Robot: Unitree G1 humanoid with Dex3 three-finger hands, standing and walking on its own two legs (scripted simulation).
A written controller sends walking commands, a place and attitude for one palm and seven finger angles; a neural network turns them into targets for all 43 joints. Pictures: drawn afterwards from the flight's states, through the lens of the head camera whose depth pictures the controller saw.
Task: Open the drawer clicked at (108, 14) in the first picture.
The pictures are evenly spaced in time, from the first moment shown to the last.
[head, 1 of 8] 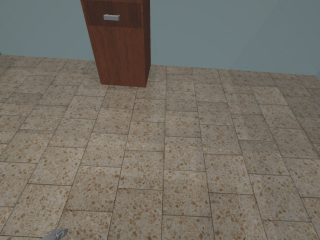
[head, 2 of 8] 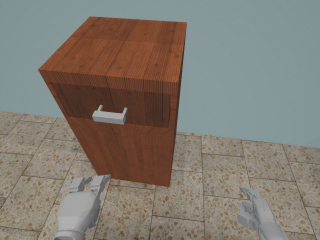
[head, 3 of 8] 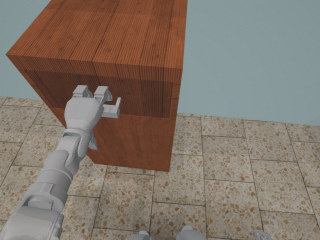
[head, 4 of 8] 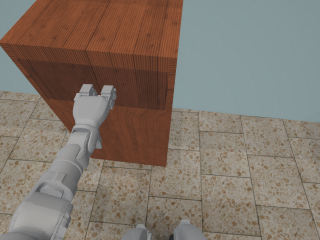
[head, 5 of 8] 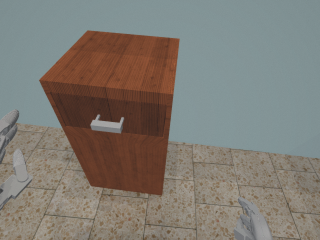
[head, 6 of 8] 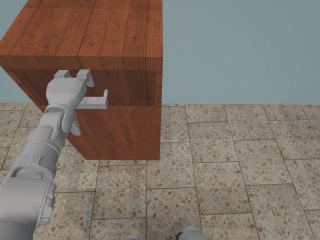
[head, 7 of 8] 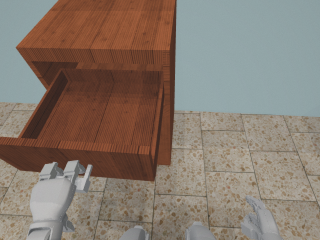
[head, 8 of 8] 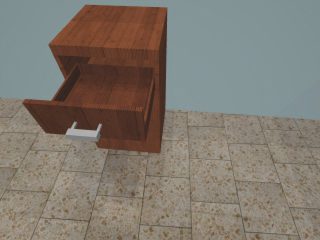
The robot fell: no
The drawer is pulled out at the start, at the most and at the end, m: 0.00 0.30 0.29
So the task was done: yes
